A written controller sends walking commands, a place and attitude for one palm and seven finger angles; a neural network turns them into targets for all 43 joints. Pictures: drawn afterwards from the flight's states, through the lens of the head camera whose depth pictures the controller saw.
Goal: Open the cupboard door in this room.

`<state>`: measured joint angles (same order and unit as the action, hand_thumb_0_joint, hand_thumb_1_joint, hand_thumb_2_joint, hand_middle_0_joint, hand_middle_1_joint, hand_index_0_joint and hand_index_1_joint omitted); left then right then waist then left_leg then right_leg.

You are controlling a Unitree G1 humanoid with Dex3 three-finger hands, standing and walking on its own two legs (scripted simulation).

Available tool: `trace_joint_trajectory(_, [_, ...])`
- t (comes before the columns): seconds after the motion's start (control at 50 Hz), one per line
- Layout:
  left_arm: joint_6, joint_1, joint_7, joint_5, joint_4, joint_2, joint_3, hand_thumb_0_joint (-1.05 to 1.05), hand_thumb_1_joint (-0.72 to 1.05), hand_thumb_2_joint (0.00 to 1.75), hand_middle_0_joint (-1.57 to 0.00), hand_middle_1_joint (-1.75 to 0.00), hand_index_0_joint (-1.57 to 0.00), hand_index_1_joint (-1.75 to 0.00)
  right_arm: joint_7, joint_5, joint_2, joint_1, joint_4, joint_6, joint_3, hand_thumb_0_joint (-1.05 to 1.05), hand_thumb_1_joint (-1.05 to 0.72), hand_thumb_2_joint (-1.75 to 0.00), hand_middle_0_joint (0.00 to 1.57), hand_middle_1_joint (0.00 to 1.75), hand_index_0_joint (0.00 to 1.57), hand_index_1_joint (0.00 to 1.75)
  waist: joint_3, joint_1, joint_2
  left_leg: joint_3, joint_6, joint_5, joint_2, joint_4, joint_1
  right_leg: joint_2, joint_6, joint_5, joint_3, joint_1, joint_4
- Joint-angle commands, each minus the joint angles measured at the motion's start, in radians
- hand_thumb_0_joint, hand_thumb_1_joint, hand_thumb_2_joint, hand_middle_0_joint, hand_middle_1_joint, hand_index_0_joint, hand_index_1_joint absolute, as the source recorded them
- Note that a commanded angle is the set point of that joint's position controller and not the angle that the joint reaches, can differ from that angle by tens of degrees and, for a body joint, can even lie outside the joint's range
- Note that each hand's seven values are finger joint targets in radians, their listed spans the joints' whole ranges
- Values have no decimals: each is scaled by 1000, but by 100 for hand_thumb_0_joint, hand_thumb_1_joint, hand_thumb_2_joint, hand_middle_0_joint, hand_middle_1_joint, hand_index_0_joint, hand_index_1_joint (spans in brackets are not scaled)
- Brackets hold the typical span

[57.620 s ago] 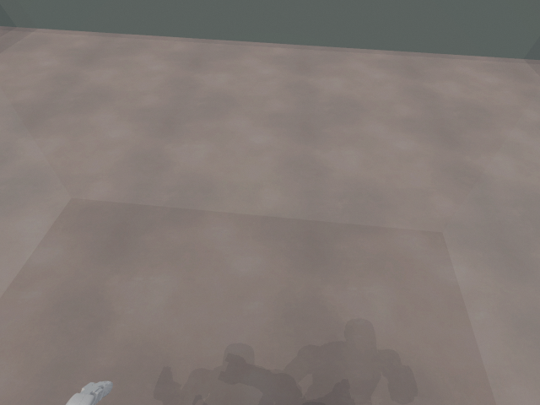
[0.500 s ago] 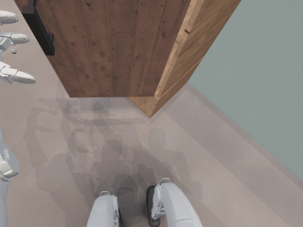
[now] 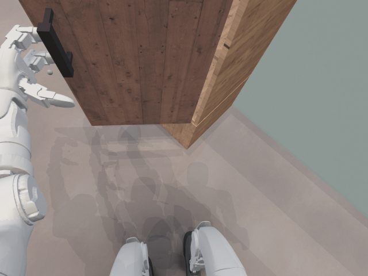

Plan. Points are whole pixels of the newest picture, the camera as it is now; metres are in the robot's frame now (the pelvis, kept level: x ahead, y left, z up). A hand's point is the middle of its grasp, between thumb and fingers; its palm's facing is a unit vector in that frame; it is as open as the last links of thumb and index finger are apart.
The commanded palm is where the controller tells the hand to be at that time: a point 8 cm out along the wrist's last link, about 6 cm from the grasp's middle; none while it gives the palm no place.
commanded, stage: slide the fingers in behind the handle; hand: left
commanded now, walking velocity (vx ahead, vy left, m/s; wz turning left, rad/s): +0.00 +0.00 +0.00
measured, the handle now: (59, 45) +0.57 +0.21 +0.06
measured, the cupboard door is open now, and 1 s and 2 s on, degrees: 48 48 50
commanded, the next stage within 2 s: close the thumb around the handle in 0.88 s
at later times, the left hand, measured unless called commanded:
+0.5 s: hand (63, 73) +0.51 +0.20 +0.06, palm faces +0.00 -1.00 -0.03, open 14.0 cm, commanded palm +0.49 +0.23 +0.06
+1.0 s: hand (67, 73) +0.51 +0.19 +0.06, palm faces -0.01 -1.00 -0.03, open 14.0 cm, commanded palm +0.49 +0.23 +0.06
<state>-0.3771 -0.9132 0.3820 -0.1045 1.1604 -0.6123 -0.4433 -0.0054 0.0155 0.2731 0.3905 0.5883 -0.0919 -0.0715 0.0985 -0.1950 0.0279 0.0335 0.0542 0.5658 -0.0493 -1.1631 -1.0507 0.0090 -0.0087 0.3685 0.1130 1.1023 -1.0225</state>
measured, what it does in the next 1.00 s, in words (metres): stands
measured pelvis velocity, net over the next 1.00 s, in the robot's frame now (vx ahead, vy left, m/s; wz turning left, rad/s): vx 0.00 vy -0.01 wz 0.01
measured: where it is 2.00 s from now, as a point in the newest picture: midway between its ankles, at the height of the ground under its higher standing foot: outside the picture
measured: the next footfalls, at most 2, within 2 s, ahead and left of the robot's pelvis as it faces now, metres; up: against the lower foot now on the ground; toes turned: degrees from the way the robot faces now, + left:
none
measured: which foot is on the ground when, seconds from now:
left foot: down 0.00-1.00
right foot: down 0.00-1.00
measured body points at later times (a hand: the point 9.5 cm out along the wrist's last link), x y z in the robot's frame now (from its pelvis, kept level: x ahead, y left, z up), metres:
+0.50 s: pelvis +0.00 -0.01 +0.00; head +0.16 +0.02 +0.42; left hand +0.50 +0.25 +0.06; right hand +0.02 -0.27 -0.10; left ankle -0.02 +0.08 -0.65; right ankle +0.06 -0.13 -0.65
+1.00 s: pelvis +0.00 -0.01 +0.00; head +0.15 +0.01 +0.42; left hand +0.51 +0.24 +0.06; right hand +0.01 -0.27 -0.11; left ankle -0.02 +0.08 -0.65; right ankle +0.06 -0.13 -0.65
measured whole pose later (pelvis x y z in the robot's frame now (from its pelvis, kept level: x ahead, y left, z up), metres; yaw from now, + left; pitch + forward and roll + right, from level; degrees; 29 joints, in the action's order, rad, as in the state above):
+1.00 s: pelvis +0.00 -0.01 +0.00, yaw +1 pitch +25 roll -3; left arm -0.43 -0.91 0.29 -0.09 1.17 -0.54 -0.41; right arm -0.01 0.02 0.28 0.38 0.59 -0.07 -0.06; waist 0.10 -0.19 0.02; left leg 0.04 0.04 0.56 -0.04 -1.16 -1.03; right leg 0.01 -0.02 0.37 0.11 1.10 -1.04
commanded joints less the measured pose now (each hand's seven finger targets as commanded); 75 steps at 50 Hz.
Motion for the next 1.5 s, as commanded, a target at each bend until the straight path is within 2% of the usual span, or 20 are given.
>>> trace_joint_trajectory(0.0, [-85,-408,-38,-11,-215,-255,-32,0,-50,30,-30,-120,-30,-120,16,3,200,188,-34,8,81,0,-90,-90,20,30,20,30,517,-1,180,-125,-57,-565,7,151,379,-53,-16,-230,-52,-259,59])
trace_joint_trajectory(0.08, [-115,-412,-66,-5,-253,-226,-18,0,-50,30,-30,-120,-30,-120,10,7,193,187,-37,11,84,0,-90,-90,20,30,20,30,564,1,192,-119,-57,-603,11,142,394,-52,-15,-273,-59,-292,52])
trace_joint_trajectory(0.16, [-106,-380,-55,-10,-224,-173,21,0,-50,30,-30,-120,-30,-120,9,3,190,182,-37,8,84,0,-90,-90,20,30,20,30,523,-5,168,-107,-46,-578,13,149,366,-52,-17,-284,-63,-313,61])
trace_joint_trajectory(0.22, [-97,-353,-57,-14,-219,-199,-11,0,-50,30,-30,-120,-30,-120,12,0,190,180,-40,5,87,0,-90,-90,20,30,20,30,549,11,149,-100,-44,-567,18,154,351,-51,-14,-305,-69,-356,65])
trace_joint_trajectory(0.28, [-102,-391,-65,-19,-217,-190,-5,0,-50,30,-30,-120,-30,-120,14,0,186,172,-39,10,85,0,-90,-90,20,30,20,30,508,-4,117,-91,-35,-506,22,155,302,-50,-12,-299,-74,-369,69])
trace_joint_trajectory(0.34, [-113,-381,-77,-4,-223,-201,-9,0,-50,30,-30,-120,-30,-120,14,1,184,169,-41,15,85,0,-90,-90,20,30,20,30,521,6,128,-86,-34,-489,26,155,289,-46,-13,-294,-82,-381,65])
trace_joint_trajectory(0.46, [-128,-405,-73,-18,-244,-115,53,0,-50,30,-30,-120,-30,-120,8,2,181,165,-41,24,89,0,-90,-90,20,30,20,30,536,-6,164,-90,-38,-510,25,153,341,-47,-18,-290,-77,-348,63])
trace_joint_trajectory(0.56, [-111,-410,-77,-10,-174,-186,6,0,-50,30,-30,-120,-30,-120,17,-2,185,163,-35,26,81,0,-90,-90,20,30,20,30,484,-11,91,-76,-24,-412,34,149,221,-45,-14,-270,-92,-394,68])
trace_joint_trajectory(0.62, [-117,-411,-80,3,-199,-226,-19,0,-50,30,-30,-120,-30,-120,18,0,189,165,-37,29,82,0,-90,-90,20,30,20,30,527,5,126,-80,-27,-436,33,150,252,-42,-15,-275,-92,-393,60])
trace_joint_trajectory(0.68, [-128,-399,-73,-1,-225,-174,15,0,-50,30,-30,-120,-30,-120,12,4,182,170,-35,31,86,0,-90,-90,20,30,20,30,590,9,183,-93,-40,-536,27,141,339,-43,-17,-310,-80,-361,47])
trace_joint_trajectory(0.72, [-119,-374,-67,-16,-208,-144,26,0,-50,30,-30,-120,-30,-120,10,2,185,168,-36,29,88,0,-90,-90,20,30,20,30,565,3,142,-93,-40,-528,24,141,331,-45,-13,-304,-77,-356,55])
trace_joint_trajectory(0.8, [-98,-406,-74,-17,-165,-173,9,0,-50,30,-30,-120,-30,-120,16,-3,189,166,-33,27,84,0,-90,-90,20,30,20,30,478,-10,93,-86,-29,-418,29,159,247,-44,-10,-251,-82,-362,72])
trace_joint_trajectory(0.88, [-123,-413,-87,-3,-216,-185,3,0,-50,30,-30,-120,-30,-120,14,5,188,171,-35,35,86,0,-90,-90,20,30,20,30,549,2,140,-91,-35,-463,28,151,303,-43,-14,-262,-81,-351,59])
trace_joint_trajectory(0.96, [-132,-429,-92,-5,-197,-161,20,0,-50,30,-30,-120,-30,-120,14,5,188,169,-35,38,84,0,-90,-90,20,30,20,30,504,-5,133,-99,-36,-446,27,158,300,-45,-17,-232,-73,-324,58])
trace_joint_trajectory(1.04, [-119,-431,-99,3,-165,-209,-12,0,-28,40,-32,-122,-32,-122,17,4,193,171,-29,37,82,0,-90,-90,20,30,20,30,509,-6,111,-91,-31,-419,30,152,254,-43,-12,-236,-82,-354,61])
trace_joint_trajectory(1.16, [-125,-413,-92,6,-194,-163,21,0,6,54,-34,-126,-34,-126,11,8,191,179,-35,34,85,0,-90,-90,20,30,20,30,559,1,159,-106,-43,-522,22,143,342,-46,-19,-266,-69,-314,46])
trace_joint_trajectory(1.22, [-101,-427,-91,-4,-141,-189,-1,0,23,61,-35,-128,-35,-128,16,3,195,178,-28,29,81,0,-90,-90,20,30,20,30,491,-20,82,-94,-30,-436,25,146,248,-46,-9,-249,-78,-344,62])
trace_joint_trajectory(1.36, [-109,-427,-89,16,-166,-198,8,0,62,78,-38,-132,-38,-132,15,8,191,187,-36,31,79,0,-90,-90,20,30,20,30,530,-8,149,-101,-37,-487,26,142,290,-45,-18,-265,-74,-324,45])
trace_joint_trajectory(1.42, [-96,-432,-83,5,-144,-203,0,0,79,85,-39,-134,-39,-134,16,5,196,182,-31,28,79,0,-90,-90,20,30,20,30,503,-17,113,-98,-33,-447,23,141,258,-45,-11,-246,-76,-326,53])
trace_joint_trajectory(1.48, [-105,-419,-78,0,-190,-196,-2,0,90,90,-40,-135,-40,-135,14,6,194,186,-36,29,84,0,-90,-90,20,30,20,30,572,1,166,-103,-43,-516,22,143,327,-45,-15,-279,-72,-330,46])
